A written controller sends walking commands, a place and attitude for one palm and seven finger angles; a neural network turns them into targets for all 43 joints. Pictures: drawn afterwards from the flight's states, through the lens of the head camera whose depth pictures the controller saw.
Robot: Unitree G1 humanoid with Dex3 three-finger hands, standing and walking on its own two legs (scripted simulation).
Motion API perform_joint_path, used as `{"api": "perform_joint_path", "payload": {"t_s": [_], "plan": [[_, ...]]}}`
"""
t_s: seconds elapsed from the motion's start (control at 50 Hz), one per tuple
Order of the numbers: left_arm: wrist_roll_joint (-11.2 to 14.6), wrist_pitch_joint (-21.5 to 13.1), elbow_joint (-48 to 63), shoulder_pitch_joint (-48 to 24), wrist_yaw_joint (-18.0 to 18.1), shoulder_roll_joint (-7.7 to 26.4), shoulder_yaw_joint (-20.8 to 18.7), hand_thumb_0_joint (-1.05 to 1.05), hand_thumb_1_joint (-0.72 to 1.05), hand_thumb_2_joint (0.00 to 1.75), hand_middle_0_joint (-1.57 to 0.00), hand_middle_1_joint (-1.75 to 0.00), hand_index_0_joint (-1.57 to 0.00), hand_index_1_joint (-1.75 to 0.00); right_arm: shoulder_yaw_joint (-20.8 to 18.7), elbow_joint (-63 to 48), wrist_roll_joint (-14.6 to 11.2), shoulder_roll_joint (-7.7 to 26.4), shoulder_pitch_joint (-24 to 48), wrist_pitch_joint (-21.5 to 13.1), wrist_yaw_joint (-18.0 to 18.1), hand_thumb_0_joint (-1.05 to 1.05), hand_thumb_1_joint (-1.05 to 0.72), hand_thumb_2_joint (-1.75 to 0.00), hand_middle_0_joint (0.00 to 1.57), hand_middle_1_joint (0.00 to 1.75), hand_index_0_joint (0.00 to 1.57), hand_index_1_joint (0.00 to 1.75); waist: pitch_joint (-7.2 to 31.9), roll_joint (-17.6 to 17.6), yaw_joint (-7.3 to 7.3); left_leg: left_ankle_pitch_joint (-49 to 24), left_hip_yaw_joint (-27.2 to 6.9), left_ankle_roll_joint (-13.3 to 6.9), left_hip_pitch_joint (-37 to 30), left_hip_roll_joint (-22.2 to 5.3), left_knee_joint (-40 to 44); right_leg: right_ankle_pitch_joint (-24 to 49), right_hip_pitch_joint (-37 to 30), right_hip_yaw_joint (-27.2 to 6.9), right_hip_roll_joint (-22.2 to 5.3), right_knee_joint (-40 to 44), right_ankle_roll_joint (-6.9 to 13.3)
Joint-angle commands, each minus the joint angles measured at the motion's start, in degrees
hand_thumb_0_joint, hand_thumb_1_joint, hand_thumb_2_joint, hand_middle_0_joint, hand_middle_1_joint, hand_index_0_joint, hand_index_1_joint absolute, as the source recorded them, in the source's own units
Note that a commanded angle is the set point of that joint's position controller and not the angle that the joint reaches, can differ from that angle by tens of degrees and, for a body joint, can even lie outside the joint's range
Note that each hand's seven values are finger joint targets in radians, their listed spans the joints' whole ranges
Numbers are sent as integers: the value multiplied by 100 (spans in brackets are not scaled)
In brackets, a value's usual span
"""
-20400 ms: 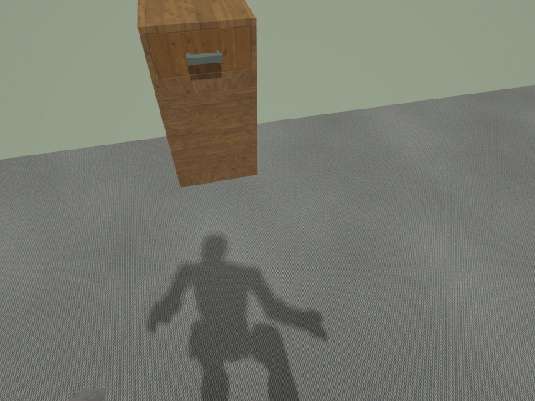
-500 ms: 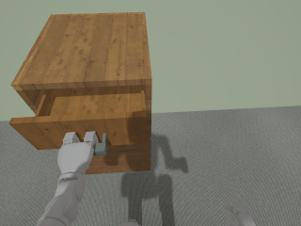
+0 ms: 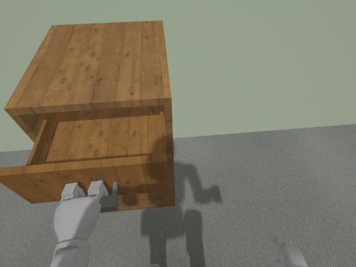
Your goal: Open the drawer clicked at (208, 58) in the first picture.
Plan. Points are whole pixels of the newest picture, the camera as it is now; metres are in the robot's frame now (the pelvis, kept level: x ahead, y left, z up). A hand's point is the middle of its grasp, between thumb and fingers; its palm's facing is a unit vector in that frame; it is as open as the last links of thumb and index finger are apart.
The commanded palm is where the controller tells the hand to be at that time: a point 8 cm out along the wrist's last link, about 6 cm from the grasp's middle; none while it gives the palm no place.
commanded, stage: pull the drawer open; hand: left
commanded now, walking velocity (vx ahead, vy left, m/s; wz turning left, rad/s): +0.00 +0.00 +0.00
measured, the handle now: (90, 196) +0.28 +0.23 -0.02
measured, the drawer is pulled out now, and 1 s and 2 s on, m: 0.18 0.29 0.30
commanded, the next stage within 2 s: open the thumb to release the handle in 1.18 s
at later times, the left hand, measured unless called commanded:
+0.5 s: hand (85, 250) +0.17 +0.21 -0.04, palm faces -0.04 -0.12 -0.99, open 6.1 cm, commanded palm +0.14 +0.21 +0.01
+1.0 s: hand out of the picture +0.12 +0.20 -0.04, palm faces -0.10 -0.13 -0.99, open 6.2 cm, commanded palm +0.08 +0.20 +0.01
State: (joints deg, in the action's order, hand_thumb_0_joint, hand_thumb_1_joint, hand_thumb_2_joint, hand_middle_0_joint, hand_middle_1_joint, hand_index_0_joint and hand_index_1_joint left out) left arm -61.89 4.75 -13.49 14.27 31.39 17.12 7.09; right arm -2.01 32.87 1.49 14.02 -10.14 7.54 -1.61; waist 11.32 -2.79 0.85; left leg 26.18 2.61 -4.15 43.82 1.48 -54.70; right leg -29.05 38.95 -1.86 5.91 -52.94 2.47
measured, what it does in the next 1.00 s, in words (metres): stands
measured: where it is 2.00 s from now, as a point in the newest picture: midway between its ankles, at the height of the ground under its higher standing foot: outside the picture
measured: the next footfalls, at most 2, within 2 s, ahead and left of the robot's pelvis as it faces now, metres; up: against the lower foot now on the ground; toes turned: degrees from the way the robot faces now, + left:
none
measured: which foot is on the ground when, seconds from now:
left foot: down 0.00-1.00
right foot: down 0.00-1.00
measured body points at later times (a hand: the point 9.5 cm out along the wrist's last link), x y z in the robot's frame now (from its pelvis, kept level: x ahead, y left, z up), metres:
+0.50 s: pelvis +0.00 -0.01 -0.01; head +0.03 -0.02 +0.44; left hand +0.17 +0.21 +0.01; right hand +0.20 -0.22 -0.10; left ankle +0.00 +0.07 -0.68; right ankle -0.04 -0.10 -0.68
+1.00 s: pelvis -0.01 -0.02 -0.02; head +0.03 -0.05 +0.43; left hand +0.12 +0.21 +0.02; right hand +0.20 -0.24 -0.11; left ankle +0.00 +0.07 -0.68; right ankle -0.04 -0.10 -0.68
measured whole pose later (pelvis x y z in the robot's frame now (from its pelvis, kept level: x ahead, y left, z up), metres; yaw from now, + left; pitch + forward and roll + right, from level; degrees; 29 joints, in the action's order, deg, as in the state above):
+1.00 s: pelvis -0.01 -0.02 -0.02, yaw +1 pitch +15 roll +0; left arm -61.6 -4.2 2.3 38.3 29.9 18.0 3.1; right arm -0.3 27.9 3.3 13.1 -8.8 5.7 -3.9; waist 12.6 -3.0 -2.2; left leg 28.1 1.9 -2.4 47.0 1.2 -60.0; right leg -32.0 42.7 -0.7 6.4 -59.9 4.5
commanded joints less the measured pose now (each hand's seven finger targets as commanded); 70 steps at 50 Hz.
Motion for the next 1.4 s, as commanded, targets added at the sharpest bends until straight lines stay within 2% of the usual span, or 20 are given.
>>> {"api": "perform_joint_path", "payload": {"t_s": [0.0, 0.1, 0.22, 0.34, 0.46, 0.58, 0.72, 0.78, 0.84, 0.92, 1.0, 1.02, 1.1, 1.2, 1.22, 1.24, 1.26, 1.3, 1.36, 1.38], "plan": [[25, 13, 1259, 143, 345, 666, -554, 0, 90, 90, -40, -135, -40, -135, -225, -915, 3, 634, 574, -241, -4, 0, -90, -90, 20, 30, 20, 30, 1336, 27, -279, -2646, -535, 183, -1798, -100, 436, 2494, -52, 40, -136, 472, 107], [10, -15, 1449, 282, 323, 552, -402, 0, 90, 90, -40, -135, -40, -135, -166, -990, -4, 598, 702, -236, -14, 0, -90, -90, 20, 30, 20, 30, 1228, -102, -303, -2570, -576, 197, -1847, -90, 447, 2307, 66, 59, -136, 441, 127], [43, -94, 1578, 772, 233, 360, -226, 0, 90, 90, -40, -135, -40, -135, -140, -1137, -7, 542, 734, -244, -44, 0, -90, -90, 20, 30, 20, 30, 1009, 85, -303, -2457, -560, 168, -1776, -78, 418, 2249, 61, 79, -139, 494, 122], [21, -282, 1788, 1410, 194, 520, -406, 0, 90, 90, -40, -135, -40, -135, -73, -1268, 12, 525, 806, -270, -119, 0, -90, -90, 20, 30, 20, 30, 956, 89, -420, -2361, -534, 168, -1602, -42, 355, 2228, 94, 37, -131, 412, 150], [-7, -415, 1925, 1702, 216, 558, -501, 0, 90, 90, -40, -135, -40, -135, -70, -1331, 51, 509, 795, -295, -130, 0, -90, -90, 20, 30, 20, 30, 815, 151, -384, -1945, -495, 150, -1370, -1, 257, 2051, 191, -2, -135, 385, 170], [41, -558, 2066, 2198, 253, 815, -851, 0, 90, 90, -40, -135, -40, -135, -46, -1363, 81, 508, 805, -348, -123, 0, -90, -90, 20, 30, 20, 30, 915, 96, -484, -1853, -460, 155, -1181, 34, 179, 2169, 128, -111, -138, 303, 212], [113, -668, 2176, 2593, 206, 749, -836, 0, 90, 90, -40, -135, -40, -135, -53, -1411, 92, 479, 821, -383, -117, 0, -90, -90, 20, 30, 20, 30, 730, 181, -474, -1545, -410, 113, -945, 63, 112, 2082, 140, -157, -161, 339, 203], [139, -770, 2201, 2854, 189, 902, -1056, 0, 90, 90, -40, -135, -40, -135, -50, -1411, 96, 463, 825, -406, -125, 0, -90, -90, 20, 30, 20, 30, 781, 194, -533, -1575, -399, 118, -920, 81, 86, 2161, 101, -255, -164, 343, 222], [135, -860, 2376, 3175, 146, 785, -923, 0, 90, 90, -40, -135, -40, -135, -48, -1460, 122, 454, 829, -436, -181, 0, -90, -90, 20, 30, 20, 30, 838, 74, -578, -1657, -372, 116, -994, 95, 41, 2169, 186, -260, -174, 308, 227], [206, -981, 2470, 3583, 67, 629, -830, 0, 90, 90, -40, -135, -40, -135, -57, -1500, 135, 408, 844, -463, -192, 0, -90, -90, 20, 30, 20, 30, 655, 200, -552, -1620, -375, 77, -874, 93, 17, 2241, 145, -188, -189, 326, 227], [152, -1182, 2633, 3764, 57, 840, -1064, 0, 90, 90, -40, -135, -40, -135, -55, -1523, 200, 410, 838, -479, -239, 0, -90, -90, 20, 30, 20, 30, 769, 207, -592, -1591, -377, 102, -909, 111, -127, 2084, 414, -341, -192, 260, 253], [159, -1208, 2675, 3759, 28, 636, -835, 0, 90, 90, -40, -135, -40, -135, -54, -1548, 195, 401, 860, -480, -225, 0, -90, -90, 20, 30, 20, 30, 560, 146, -518, -1547, -382, 67, -849, 112, -120, 2131, 422, -243, -202, 283, 251], [162, -1390, 2840, 4079, 31, 849, -1146, 0, 90, 90, -40, -135, -40, -135, -74, -1567, 241, 384, 831, -520, -255, 0, -90, -90, 20, 30, 20, 30, 885, 184, -645, -1640, -366, 102, -902, 143, -283, 2163, 537, -430, -204, 184, 278], [225, -1527, 3051, 4757, -74, 691, -1000, 0, 90, 90, -40, -135, -40, -135, -65, -1621, 230, 335, 874, -517, -340, 0, -90, -90, 20, 30, 20, 30, 971, 139, -739, -2167, -395, 99, -1050, 131, -291, 2482, 481, -404, -189, 128, 292], [260, -1531, 3017, 4935, -110, 488, -829, 0, 90, 90, -40, -135, -40, -135, -66, -1617, 204, 291, 906, -514, -323, 0, -90, -90, 20, 30, 20, 30, 807, 111, -714, -2227, -387, 61, -959, 114, -230, 2644, 305, -218, -210, 136, 269], [276, -1559, 3032, 4915, -130, 645, -961, 0, 90, 90, -40, -135, -40, -135, -67, -1624, 212, 289, 923, -522, -347, 0, -90, -90, 20, 30, 20, 30, 841, 286, -733, -2236, -389, 84, -987, 126, -292, 2638, 417, -367, -207, 174, 263], [24, -1569, 2903, 2785, 74, 1336, -1515, 0, 90, 90, -40, -135, -40, -135, -127, -1344, 283, 473, 836, -380, -263, 0, -90, -90, 20, 30, 20, 30, 407, 490, -256, -1675, -450, 89, -559, 78, -525, 2454, 988, -427, -234, 41, 215], [-92, -1649, 2854, 3002, 252, 1211, -1659, 0, 76, 84, -39, -134, -39, -134, -124, -1433, 369, 435, 781, -449, -194, 0, -90, -90, 20, 30, 20, 30, 827, 150, -499, -1484, -401, 118, -608, 104, -573, 2106, 1040, -435, -208, -69, 243], [54, -1588, 2938, 3227, 271, 1010, -1505, 0, 55, 75, -38, -131, -38, -131, -159, -1488, 312, 466, 745, -470, -198, 0, -90, -90, 20, 30, 20, 30, 1164, -194, -528, -1635, -420, 126, -832, 105, -530, 2033, 975, -270, -190, -124, 272], [125, -1517, 2950, 3107, 264, 1045, -1523, 0, 48, 72, -37, -130, -37, -130, -154, -1477, 303, 453, 700, -461, -191, 0, -90, -90, 20, 30, 20, 30, 1216, -32, -465, -1707, -445, 123, -852, 109, -522, 2071, 950, -199, -193, -136, 259]]}}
